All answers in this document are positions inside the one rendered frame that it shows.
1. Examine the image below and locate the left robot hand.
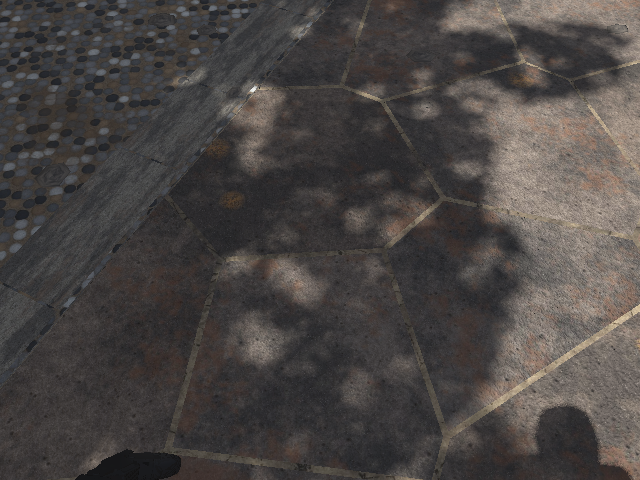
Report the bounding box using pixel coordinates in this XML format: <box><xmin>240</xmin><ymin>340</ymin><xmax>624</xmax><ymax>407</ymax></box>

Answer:
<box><xmin>75</xmin><ymin>449</ymin><xmax>181</xmax><ymax>480</ymax></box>

